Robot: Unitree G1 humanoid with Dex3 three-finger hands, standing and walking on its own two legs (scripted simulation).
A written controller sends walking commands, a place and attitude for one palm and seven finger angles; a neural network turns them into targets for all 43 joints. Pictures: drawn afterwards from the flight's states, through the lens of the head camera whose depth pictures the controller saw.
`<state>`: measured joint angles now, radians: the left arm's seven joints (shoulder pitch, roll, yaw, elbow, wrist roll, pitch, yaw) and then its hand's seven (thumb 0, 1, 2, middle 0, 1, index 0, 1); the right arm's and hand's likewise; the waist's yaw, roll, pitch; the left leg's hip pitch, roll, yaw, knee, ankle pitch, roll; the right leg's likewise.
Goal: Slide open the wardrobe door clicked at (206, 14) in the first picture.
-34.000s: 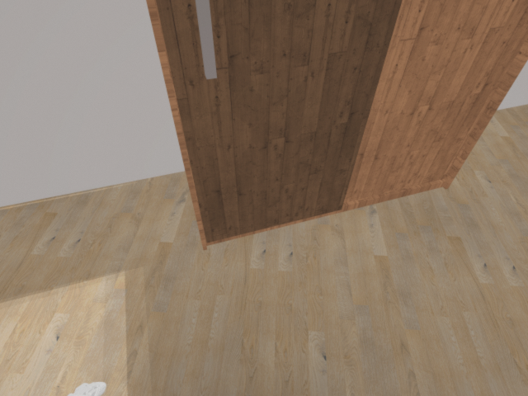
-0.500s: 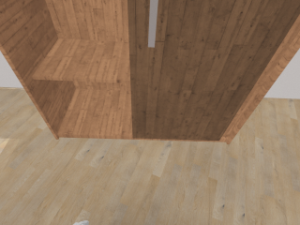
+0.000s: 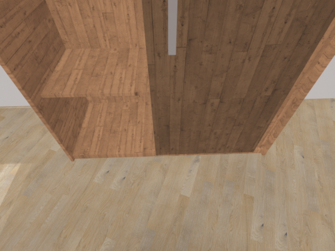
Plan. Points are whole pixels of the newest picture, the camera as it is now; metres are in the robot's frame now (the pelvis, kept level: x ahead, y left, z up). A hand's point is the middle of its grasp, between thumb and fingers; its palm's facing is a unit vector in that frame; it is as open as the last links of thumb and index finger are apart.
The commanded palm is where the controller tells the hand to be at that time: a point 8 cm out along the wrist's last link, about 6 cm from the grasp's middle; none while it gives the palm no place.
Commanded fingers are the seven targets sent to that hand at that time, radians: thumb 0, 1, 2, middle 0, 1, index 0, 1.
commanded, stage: let the arm hang, fingers relaxed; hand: left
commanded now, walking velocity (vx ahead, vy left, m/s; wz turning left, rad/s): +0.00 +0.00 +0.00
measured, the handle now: (172, 4) +0.77 +0.03 +0.23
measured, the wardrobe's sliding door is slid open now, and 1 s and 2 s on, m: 0.57 0.57 0.57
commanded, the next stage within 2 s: look to check the result in 0.28 s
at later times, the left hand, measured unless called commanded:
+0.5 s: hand out of the picture +0.04 +0.17 -0.17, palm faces -0.01 -0.98 -0.20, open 7.3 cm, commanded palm none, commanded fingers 0.00 0.90 0.90 -0.20 -0.30 -0.20 -0.30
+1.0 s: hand out of the picture +0.05 +0.17 -0.17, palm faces -0.01 -0.98 -0.20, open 7.3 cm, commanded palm none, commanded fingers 0.00 0.90 0.90 -0.20 -0.30 -0.20 -0.30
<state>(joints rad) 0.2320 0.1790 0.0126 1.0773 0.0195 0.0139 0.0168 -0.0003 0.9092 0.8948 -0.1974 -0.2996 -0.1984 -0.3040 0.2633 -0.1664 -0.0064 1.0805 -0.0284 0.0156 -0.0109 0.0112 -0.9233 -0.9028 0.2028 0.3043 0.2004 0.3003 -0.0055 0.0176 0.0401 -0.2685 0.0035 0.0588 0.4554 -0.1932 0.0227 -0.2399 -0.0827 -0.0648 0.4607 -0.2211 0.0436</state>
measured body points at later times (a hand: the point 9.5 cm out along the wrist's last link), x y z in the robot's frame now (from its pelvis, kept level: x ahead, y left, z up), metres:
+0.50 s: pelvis +0.02 +0.00 +0.00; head +0.05 -0.01 +0.45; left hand +0.05 +0.23 -0.16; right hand +0.04 -0.24 -0.16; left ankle +0.03 +0.11 -0.74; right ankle +0.01 -0.15 -0.74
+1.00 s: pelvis +0.03 -0.01 +0.00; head +0.05 -0.01 +0.45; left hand +0.05 +0.22 -0.16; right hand +0.04 -0.24 -0.16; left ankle +0.03 +0.11 -0.74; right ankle +0.01 -0.15 -0.74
